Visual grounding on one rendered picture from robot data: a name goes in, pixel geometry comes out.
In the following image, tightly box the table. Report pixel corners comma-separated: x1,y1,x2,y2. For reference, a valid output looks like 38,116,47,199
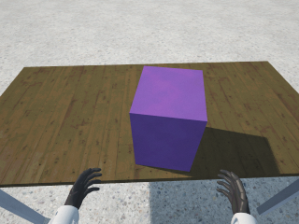
0,61,299,224

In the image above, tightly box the robot left hand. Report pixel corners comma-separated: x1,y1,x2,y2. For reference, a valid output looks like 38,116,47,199
64,168,102,210

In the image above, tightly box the robot right hand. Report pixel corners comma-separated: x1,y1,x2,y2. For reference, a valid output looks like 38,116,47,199
216,169,250,215

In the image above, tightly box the robot left forearm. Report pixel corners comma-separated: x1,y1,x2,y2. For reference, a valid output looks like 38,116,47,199
48,205,79,224

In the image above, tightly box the carton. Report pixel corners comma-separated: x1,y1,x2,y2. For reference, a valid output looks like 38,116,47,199
129,65,207,172

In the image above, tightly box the robot right forearm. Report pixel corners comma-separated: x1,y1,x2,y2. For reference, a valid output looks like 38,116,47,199
231,213,258,224

